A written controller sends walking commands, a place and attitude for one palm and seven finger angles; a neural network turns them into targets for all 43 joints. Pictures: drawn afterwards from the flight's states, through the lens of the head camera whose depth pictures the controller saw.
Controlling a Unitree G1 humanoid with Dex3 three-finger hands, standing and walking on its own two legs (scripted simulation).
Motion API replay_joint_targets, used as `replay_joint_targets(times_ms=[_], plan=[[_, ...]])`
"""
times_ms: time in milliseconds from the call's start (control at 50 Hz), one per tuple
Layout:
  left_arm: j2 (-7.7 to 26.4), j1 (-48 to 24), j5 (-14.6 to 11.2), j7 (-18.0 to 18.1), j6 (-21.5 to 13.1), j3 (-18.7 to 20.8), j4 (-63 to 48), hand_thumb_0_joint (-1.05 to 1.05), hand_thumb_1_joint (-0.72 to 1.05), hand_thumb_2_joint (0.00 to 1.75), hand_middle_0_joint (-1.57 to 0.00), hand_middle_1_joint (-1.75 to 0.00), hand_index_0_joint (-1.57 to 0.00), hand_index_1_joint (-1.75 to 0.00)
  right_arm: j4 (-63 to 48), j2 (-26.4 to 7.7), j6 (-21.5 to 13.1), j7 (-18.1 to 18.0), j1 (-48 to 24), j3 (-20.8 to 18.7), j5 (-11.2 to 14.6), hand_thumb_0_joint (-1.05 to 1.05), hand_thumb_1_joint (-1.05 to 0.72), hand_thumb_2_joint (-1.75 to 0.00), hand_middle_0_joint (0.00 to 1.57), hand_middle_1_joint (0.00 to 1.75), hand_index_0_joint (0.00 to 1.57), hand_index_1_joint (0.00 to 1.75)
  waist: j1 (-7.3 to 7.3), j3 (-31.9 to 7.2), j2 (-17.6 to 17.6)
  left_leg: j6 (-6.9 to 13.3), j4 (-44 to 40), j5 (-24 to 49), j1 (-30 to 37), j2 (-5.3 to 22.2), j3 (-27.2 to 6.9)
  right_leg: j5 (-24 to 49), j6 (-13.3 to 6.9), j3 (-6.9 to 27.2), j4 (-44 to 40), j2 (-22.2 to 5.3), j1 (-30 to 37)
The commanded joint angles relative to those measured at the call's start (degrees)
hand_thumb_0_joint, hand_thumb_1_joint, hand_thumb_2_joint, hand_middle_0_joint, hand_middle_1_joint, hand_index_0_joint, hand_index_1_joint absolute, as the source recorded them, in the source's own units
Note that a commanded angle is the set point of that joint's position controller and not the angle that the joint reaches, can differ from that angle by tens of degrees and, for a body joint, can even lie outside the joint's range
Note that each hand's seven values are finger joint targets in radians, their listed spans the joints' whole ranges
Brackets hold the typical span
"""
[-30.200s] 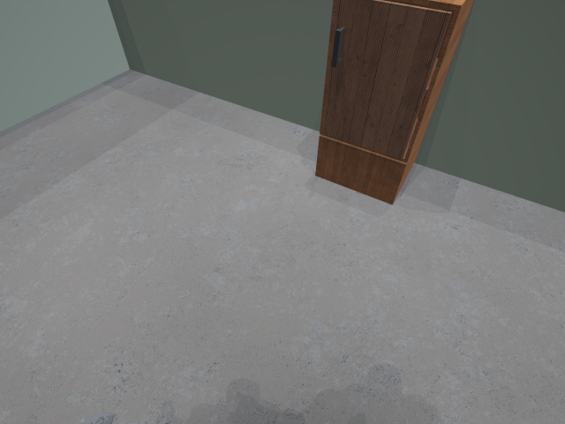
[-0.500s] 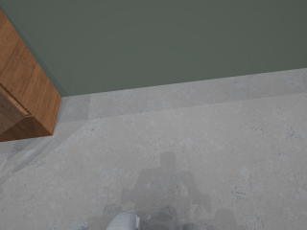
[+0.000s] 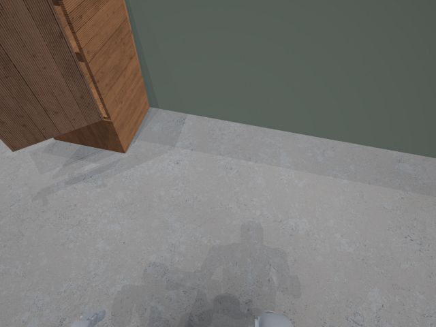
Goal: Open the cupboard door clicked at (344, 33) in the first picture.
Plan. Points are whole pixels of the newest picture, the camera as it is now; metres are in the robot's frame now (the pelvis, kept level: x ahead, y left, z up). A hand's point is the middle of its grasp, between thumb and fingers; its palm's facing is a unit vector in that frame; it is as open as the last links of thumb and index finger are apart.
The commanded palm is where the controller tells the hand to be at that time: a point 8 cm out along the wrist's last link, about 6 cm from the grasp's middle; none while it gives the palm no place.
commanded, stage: turn to face it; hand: left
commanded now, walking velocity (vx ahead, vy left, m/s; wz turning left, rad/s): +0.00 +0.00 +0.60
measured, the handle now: out of the picture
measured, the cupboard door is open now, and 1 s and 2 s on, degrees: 44 44 44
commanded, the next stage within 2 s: take the last steps up to it in 0.96 s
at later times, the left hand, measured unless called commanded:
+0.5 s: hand out of the picture -0.01 +0.16 -0.17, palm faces +0.37 -0.90 -0.24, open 7.3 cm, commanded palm none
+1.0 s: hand out of the picture +0.00 +0.16 -0.16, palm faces +0.51 -0.82 -0.27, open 7.4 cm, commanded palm none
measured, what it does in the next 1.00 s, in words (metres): steps on the spot, turning left: right foot, then left foot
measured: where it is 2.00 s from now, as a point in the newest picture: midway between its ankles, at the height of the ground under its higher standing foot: outside the picture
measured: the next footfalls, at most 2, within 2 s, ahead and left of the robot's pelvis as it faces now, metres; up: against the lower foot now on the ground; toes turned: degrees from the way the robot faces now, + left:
right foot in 0.14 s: +0.04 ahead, -0.15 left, +0.00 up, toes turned +3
left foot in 0.56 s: +0.00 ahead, +0.09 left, +0.00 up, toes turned +27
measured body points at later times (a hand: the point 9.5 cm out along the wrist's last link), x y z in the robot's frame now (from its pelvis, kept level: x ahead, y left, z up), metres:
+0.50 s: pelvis +0.00 -0.04 +0.00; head +0.06 -0.02 +0.44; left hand -0.02 +0.21 -0.15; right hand +0.18 -0.26 -0.15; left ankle -0.04 +0.08 -0.71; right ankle +0.00 -0.15 -0.74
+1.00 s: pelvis +0.02 -0.05 -0.01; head +0.07 -0.05 +0.44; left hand -0.03 +0.20 -0.14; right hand +0.20 -0.23 -0.17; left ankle -0.04 +0.07 -0.74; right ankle +0.06 -0.15 -0.74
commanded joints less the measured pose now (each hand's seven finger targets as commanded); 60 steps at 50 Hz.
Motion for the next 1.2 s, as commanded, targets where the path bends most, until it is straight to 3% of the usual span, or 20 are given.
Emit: replay_joint_targets(times_ms=[0,80,100,120,140,200,240,420,500,520,540,560,680,820,900,920,960,1000,1060,1180], plan=[[3.3,-1.3,-0.2,0.1,-1.8,0.3,-5.5,0.0,0.9,0.9,-0.2,-0.3,-0.2,-0.3,-3.3,-12.6,-0.6,-0.5,1.4,-3.8,-0.2,0.0,-0.9,-0.9,0.2,0.3,0.2,0.3,-1.76,-7.9,10.4,7.6,-6.0,21.8,4.7,12.9,-14.9,-1.4,-0.3,-1.1,-9.4,2.3,3.7],[4.4,4.6,-0.4,0.4,-2.9,0.7,-4.5,0.0,0.9,0.9,-0.2,-0.3,-0.2,-0.3,-4.3,-12.1,-0.2,-0.4,-1.4,-4.3,0.3,0.0,-0.9,-0.9,0.2,0.3,0.2,0.3,1.27,-9.5,8.8,4.4,-0.2,18.2,-3.0,9.3,-16.2,9.2,-1.4,-2.3,-28.7,4.0,19.2],[7.1,7.5,0.0,0.8,-3.5,1.3,-4.0,0.0,0.9,0.9,-0.2,-0.3,-0.2,-0.3,-4.7,-9.7,-0.3,-0.1,-1.1,-4.0,0.8,0.0,-0.9,-0.9,0.2,0.3,0.2,0.3,2.71,-11.2,2.0,1.4,5.8,8.5,-10.3,5.7,-13.4,12.6,-3.1,3.8,-36.4,-2.8,28.7],[12.3,8.6,0.9,1.4,-3.9,2.3,-3.7,0.0,0.9,0.9,-0.2,-0.3,-0.2,-0.3,-6.0,-6.0,-0.4,0.3,-0.8,-3.5,1.2,0.0,-0.9,-0.9,0.2,0.3,0.2,0.3,3.19,-10.9,-15.5,-3.7,20.0,-15.4,-20.4,-3.5,-1.3,19.9,-9.7,18.9,-39.5,-19.3,33.2],[12.1,8.0,0.5,1.4,-3.7,1.3,-4.1,0.0,0.9,0.9,-0.2,-0.3,-0.2,-0.3,-6.0,-7.4,-0.1,0.4,-2.0,-3.7,0.3,0.0,-0.9,-0.9,0.2,0.3,0.2,0.3,3.1,-8.8,-12.3,-3.7,33.4,-22.4,-19.9,-2.0,-2.1,27.8,-13.9,18.6,-38.8,-24.2,25.7],[6.2,0.0,0.0,1.6,-3.6,0.1,-5.6,0.0,0.9,0.9,-0.2,-0.3,-0.2,-0.3,-2.6,-7.0,1.5,1.1,-0.4,-3.8,0.4,0.0,-0.9,-0.9,0.2,0.3,0.2,0.3,-1.5,-4.8,-10.6,-5.0,46.2,-10.9,-19.5,2.3,-1.7,30.5,-11.4,4.4,-36.7,-14.7,20.0],[5.3,0.2,0.1,1.6,-4.1,-0.1,-5.9,0.0,0.9,0.9,-0.2,-0.3,-0.2,-0.3,-1.9,-6.1,1.8,1.6,0.0,-3.3,0.5,0.0,-0.9,-0.9,0.2,0.3,0.2,0.3,-1.84,-5.3,-10.6,-5.7,44.3,-7.9,-18.6,2.8,0.2,33.0,-10.4,-0.2,-36.5,-13.2,20.3],[8.9,8.1,0.9,1.3,-3.8,1.7,-2.3,0.0,0.9,0.9,-0.2,-0.3,-0.2,-0.3,-3.6,-3.5,0.9,1.9,-6.6,-1.7,0.9,0.0,-0.9,-0.9,0.2,0.3,0.2,0.3,2.56,-6.3,-11.2,-4.7,17.3,-12.8,-11.1,2.1,7.4,41.9,-11.5,-5.2,-31.4,-16.8,26.5],[9.3,6.5,0.2,0.7,-3.6,2.0,-1.8,0.0,0.9,0.9,-0.2,-0.3,-0.2,-0.3,-2.4,-6.2,-0.1,1.5,0.4,-2.3,0.6,0.0,-0.9,-0.9,0.2,0.3,0.2,0.3,-2.02,-9.4,-7.1,-2.4,-1.1,0.5,5.7,1.4,8.0,36.9,-6.9,-9.7,-19.8,-15.4,18.7],[7.1,6.3,-0.2,0.4,-3.3,1.7,-3.1,0.0,0.9,0.9,-0.2,-0.3,-0.2,-0.3,-1.7,-11.6,-0.7,1.3,4.5,-3.6,0.0,0.0,-0.9,-0.9,0.2,0.3,0.2,0.3,-4.38,-13.2,5.4,2.0,-4.2,15.4,16.9,11.3,-4.4,20.6,-3.1,-12.4,-8.4,-10.2,7.3],[3.1,3.0,-0.3,0.2,-3.0,0.0,-5.9,0.0,0.9,0.9,-0.2,-0.3,-0.2,-0.3,-1.1,-17.4,-0.6,0.7,8.9,-4.8,-0.1,0.0,-0.9,-0.9,0.2,0.3,0.2,0.3,-6.7,-13.2,19.7,11.2,-5.9,39.5,20.3,25.5,-22.2,-15.8,-0.4,-9.7,3.6,-2.9,-5.7],[4.4,0.0,0.4,0.9,-2.0,0.0,-6.2,0.0,0.9,0.9,-0.2,-0.3,-0.2,-0.3,0.1,-17.0,-0.4,0.0,10.6,-4.4,0.3,0.0,-0.9,-0.9,0.2,0.3,0.2,0.3,-7.03,-13.7,14.0,12.5,-5.7,37.0,17.9,26.2,-20.1,-15.6,-1.4,-2.2,7.9,-2.9,-6.2],[3.4,4.5,0.2,-0.2,-1.4,0.3,-0.5,0.0,0.9,0.9,-0.2,-0.3,-0.2,-0.3,-2.6,-10.7,-1.5,-1.3,0.0,-1.9,0.2,0.0,-0.9,-0.9,0.2,0.3,0.2,0.3,-0.48,-7.5,8.7,7.5,-8.1,27.5,7.7,15.0,-6.3,0.1,-0.6,-0.5,7.7,-1.7,-2.3],[1.8,2.1,0.0,-0.1,-1.5,-0.5,-1.3,0.0,0.9,0.9,-0.2,-0.3,-0.2,-0.3,-1.1,-10.3,-1.0,-1.1,1.8,-2.1,-0.2,0.0,-0.9,-0.9,0.2,0.3,0.2,0.3,-1.53,-7.1,9.9,8.1,-7.8,22.8,5.9,14.4,-8.8,-1.6,-1.1,-2.4,-7.5,1.3,4.4],[1.5,6.8,-0.4,0.2,-2.5,-0.4,0.0,0.0,0.9,0.9,-0.2,-0.3,-0.2,-0.3,-0.9,-9.9,-0.7,-1.0,0.1,-2.4,0.1,0.0,-0.9,-0.9,0.2,0.3,0.2,0.3,0.79,-8.4,8.5,6.1,-3.5,19.5,1.7,12.4,-10.7,6.3,-2.0,-3.7,-24.6,3.4,15.8],[2.6,8.7,-0.2,0.4,-3.1,-0.2,0.6,0.0,0.9,0.9,-0.2,-0.3,-0.2,-0.3,-1.0,-9.0,-0.7,-0.9,0.0,-2.3,0.5,0.0,-0.9,-0.9,0.2,0.3,0.2,0.3,1.77,-8.9,6.0,3.8,-0.5,15.0,-1.0,10.0,-9.4,12.3,-2.4,-2.9,-32.4,2.0,21.4],[10.1,9.9,0.9,1.1,-4.0,0.9,1.1,0.0,0.9,0.9,-0.2,-0.3,-0.2,-0.3,-2.2,-3.7,-0.7,-0.2,0.7,-1.5,1.1,0.0,-0.9,-0.9,0.2,0.3,0.2,0.3,2.14,-7.9,-15.3,-2.9,18.9,-17.6,-14.0,-2.2,2.0,25.0,-11.7,16.8,-39.6,-19.4,27.3],[7.4,7.6,0.4,1.5,-4.1,0.4,0.9,0.0,0.9,0.9,-0.2,-0.3,-0.2,-0.3,-0.8,-5.5,0.8,-0.4,-1.7,-2.4,0.6,0.0,-0.9,-0.9,0.2,0.3,0.2,0.3,1.93,-4.5,-14.2,-3.0,35.3,-18.7,-14.6,0.4,-1.8,30.8,-15.3,15.8,-39.7,-18.7,19.7],[4.1,5.2,0.2,1.3,-4.7,-0.4,0.5,0.0,0.9,0.9,-0.2,-0.3,-0.2,-0.3,2.1,-3.6,1.0,0.3,0.7,-2.0,0.5,0.0,-0.9,-0.9,0.2,0.3,0.2,0.3,-0.06,-4.0,-8.3,-4.1,39.5,-9.8,-16.0,1.8,-0.8,33.7,-12.4,4.7,-37.9,-12.8,21.4],[3.3,13.3,0.4,1.2,-6.2,0.3,4.6,0.0,0.9,0.9,-0.2,-0.3,-0.2,-0.3,2.2,-2.8,0.2,1.4,-3.0,-1.8,0.0,0.0,-0.9,-0.9,0.2,0.3,0.2,0.3,3.39,-2.9,-5.7,-5.0,33.3,-6.0,-21.4,4.3,1.2,19.2,-12.0,5.8,-42.9,-16.3,29.0]])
